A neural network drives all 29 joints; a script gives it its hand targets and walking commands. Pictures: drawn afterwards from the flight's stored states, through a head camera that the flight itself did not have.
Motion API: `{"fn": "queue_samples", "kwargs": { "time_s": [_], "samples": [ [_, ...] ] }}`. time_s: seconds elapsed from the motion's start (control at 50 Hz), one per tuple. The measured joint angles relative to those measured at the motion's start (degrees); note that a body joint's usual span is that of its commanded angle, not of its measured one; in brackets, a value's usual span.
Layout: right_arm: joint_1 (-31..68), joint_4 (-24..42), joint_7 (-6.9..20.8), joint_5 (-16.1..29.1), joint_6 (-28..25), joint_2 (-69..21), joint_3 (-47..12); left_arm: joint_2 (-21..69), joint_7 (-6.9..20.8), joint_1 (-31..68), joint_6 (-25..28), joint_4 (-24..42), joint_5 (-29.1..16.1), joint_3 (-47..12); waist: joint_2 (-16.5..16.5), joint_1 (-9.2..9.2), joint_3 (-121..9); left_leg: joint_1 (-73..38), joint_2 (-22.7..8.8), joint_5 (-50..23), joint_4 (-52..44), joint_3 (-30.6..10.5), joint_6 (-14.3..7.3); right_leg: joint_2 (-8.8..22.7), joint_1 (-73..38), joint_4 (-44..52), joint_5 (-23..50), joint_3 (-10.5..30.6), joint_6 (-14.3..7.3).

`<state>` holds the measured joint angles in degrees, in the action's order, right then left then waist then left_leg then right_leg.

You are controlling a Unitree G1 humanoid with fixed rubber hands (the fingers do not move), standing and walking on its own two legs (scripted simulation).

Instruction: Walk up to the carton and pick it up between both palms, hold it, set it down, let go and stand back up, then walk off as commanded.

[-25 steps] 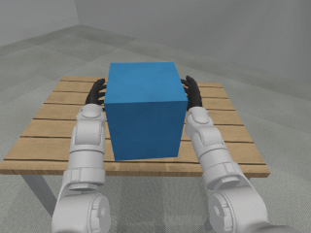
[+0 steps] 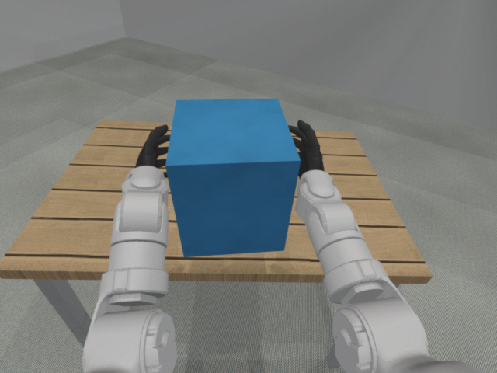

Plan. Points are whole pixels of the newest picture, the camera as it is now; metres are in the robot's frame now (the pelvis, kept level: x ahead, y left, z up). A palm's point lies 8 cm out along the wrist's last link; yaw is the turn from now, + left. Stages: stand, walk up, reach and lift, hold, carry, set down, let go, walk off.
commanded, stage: hold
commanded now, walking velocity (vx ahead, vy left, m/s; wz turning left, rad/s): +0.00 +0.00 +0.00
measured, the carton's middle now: (231, 177) +0.38 +0.01 +0.17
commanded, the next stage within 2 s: none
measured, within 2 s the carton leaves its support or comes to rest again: neither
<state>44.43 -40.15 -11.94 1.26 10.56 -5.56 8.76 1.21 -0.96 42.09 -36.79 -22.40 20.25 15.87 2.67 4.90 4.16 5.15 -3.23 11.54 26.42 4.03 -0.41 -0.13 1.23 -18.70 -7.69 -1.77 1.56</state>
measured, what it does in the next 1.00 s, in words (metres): stands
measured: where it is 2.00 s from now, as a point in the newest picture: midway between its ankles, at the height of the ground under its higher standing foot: outside the picture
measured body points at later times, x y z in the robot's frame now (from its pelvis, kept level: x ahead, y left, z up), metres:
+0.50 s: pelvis +0.00 +0.00 +0.00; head -0.04 +0.03 +0.45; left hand +0.40 +0.14 +0.18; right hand +0.39 -0.12 +0.19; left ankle +0.05 +0.10 -0.74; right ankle +0.04 -0.14 -0.74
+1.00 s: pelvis +0.00 +0.00 +0.00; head -0.04 +0.03 +0.45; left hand +0.40 +0.14 +0.18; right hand +0.39 -0.12 +0.19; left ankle +0.05 +0.10 -0.74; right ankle +0.04 -0.14 -0.74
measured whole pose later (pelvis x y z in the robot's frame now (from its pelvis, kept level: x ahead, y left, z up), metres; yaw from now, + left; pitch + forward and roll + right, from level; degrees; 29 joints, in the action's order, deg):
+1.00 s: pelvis +0.00 +0.00 +0.00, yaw +0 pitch -10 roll -2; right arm 44.4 -40.0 -12.0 1.3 10.3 -5.6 8.6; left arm 1.2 -0.6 42.1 -37.0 -22.0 20.5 15.9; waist 2.7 4.9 4.4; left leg 4.8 -3.2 11.5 26.4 4.0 -0.4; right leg -0.1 0.8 -18.7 -7.7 -1.8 1.6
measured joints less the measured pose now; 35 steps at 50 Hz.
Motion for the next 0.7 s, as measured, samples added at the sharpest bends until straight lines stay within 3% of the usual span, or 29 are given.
{"fn": "queue_samples", "kwargs": {
  "time_s": [0.7],
  "samples": [
    [0.0,0.17,-0.07,0.01,-0.24,0.0,-0.12,0.0,0.32,0.0,-0.2,0.44,0.27,0.0,0.0,0.0,0.19,-0.37,0.0,0.0,-0.01,0.0,-0.01,0.0,-0.38,0.04,0.0,0.0,0.0]
  ]
}}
